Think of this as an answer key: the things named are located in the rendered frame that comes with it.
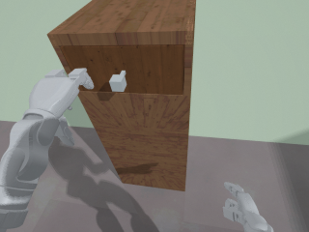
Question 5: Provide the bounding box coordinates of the robot left hand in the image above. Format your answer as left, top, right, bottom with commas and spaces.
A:
29, 68, 95, 146

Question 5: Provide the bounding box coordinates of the robot right hand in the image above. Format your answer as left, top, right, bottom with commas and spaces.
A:
222, 182, 259, 226

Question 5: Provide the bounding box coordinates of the handle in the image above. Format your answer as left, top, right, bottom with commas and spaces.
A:
109, 71, 126, 92

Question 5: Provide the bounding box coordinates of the robot left forearm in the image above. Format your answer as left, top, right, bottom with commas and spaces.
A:
0, 108, 60, 232

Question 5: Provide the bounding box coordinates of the drawer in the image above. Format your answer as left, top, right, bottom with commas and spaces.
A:
60, 44, 185, 95

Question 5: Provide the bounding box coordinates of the cabinet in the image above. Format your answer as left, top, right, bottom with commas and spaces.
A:
46, 0, 196, 191

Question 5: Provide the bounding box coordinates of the robot right forearm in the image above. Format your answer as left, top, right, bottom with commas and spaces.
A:
242, 213, 274, 232

